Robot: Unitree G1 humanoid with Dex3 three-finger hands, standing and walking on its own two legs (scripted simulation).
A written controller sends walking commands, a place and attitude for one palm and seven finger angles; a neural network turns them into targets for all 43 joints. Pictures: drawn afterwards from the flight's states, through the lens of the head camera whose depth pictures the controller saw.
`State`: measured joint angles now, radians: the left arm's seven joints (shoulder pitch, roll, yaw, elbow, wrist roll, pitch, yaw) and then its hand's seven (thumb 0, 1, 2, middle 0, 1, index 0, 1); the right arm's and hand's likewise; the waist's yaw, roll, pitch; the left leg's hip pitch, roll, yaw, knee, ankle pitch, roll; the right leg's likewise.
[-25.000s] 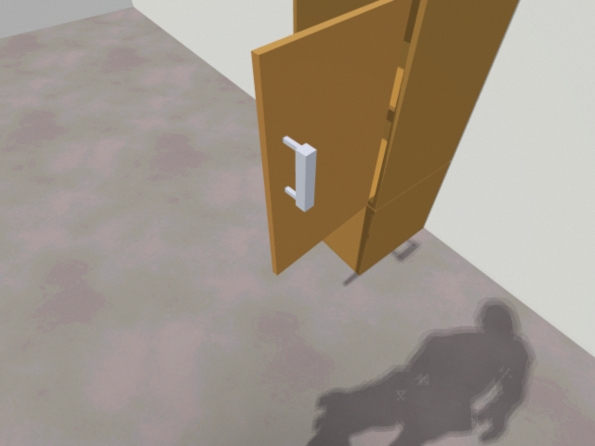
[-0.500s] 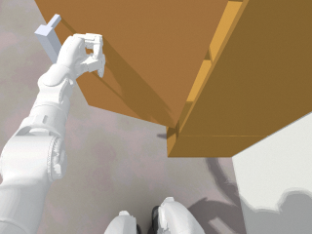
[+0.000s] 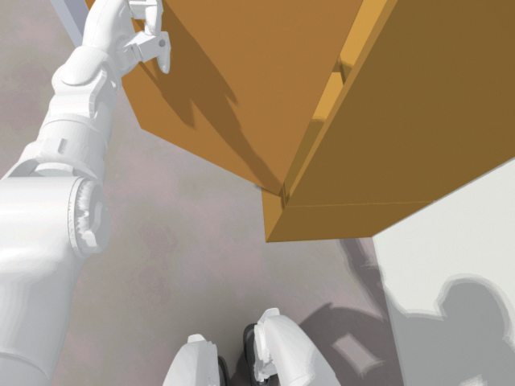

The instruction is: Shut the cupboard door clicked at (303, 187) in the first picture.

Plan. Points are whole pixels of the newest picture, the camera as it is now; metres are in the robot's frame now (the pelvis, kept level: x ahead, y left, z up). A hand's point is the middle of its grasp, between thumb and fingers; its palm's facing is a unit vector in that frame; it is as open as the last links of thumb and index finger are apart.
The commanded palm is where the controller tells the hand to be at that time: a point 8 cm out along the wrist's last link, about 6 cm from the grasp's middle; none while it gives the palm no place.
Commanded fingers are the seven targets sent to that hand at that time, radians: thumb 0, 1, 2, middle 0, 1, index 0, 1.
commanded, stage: pull the fist back off the door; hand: left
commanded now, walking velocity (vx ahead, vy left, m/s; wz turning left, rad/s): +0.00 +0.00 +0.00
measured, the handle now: (88, 9) +0.64 +0.14 +0.10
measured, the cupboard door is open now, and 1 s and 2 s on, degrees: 60 59 59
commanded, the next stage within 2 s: draw the hand back to the body in 0.82 s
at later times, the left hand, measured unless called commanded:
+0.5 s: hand (159, 65) +0.53 +0.05 +0.12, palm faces +0.04 -1.00 -0.02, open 3.1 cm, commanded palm +0.48 +0.10 +0.11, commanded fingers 0.00 0.90 0.90 -1.30 -1.50 -1.30 -1.50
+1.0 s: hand (167, 102) +0.48 +0.05 +0.11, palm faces +0.02 -1.00 -0.01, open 3.1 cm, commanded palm +0.43 +0.11 +0.12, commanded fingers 0.00 0.90 0.90 -1.30 -1.50 -1.30 -1.50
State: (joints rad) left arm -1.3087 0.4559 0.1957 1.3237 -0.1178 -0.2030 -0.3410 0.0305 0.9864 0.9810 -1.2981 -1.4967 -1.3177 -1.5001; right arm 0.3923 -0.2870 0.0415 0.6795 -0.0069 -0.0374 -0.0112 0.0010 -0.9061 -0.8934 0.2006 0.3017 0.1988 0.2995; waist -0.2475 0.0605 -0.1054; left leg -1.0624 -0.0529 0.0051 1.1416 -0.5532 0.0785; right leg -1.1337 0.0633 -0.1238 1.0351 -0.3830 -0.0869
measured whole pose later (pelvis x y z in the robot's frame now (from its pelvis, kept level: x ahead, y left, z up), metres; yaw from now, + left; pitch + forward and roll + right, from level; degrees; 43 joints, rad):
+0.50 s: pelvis +0.01 -0.01 +0.03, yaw -1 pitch +21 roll +0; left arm -0.95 0.23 0.25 1.17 -0.01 -0.46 0.14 0.02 0.90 0.90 -1.30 -1.50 -1.30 -1.50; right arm 0.45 -0.26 0.00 0.63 -0.04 0.01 0.10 0.00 -0.91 -0.89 0.20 0.30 0.20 0.30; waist -0.18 0.04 -0.13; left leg -0.83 -0.05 0.04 0.96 -0.50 0.07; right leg -0.93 0.08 -0.07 0.90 -0.34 -0.09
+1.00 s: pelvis -0.01 -0.01 +0.03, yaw +0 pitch +18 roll +0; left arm -0.86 0.16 0.18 1.13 -0.05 -0.44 0.14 0.02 0.90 0.90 -1.30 -1.50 -1.30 -1.50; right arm 0.33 -0.24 0.02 0.62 -0.01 0.01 0.06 0.00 -0.91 -0.89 0.20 0.30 0.20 0.30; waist -0.14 0.03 -0.11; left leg -0.78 -0.06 0.04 0.94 -0.47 0.07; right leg -0.88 0.06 -0.07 0.90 -0.33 -0.09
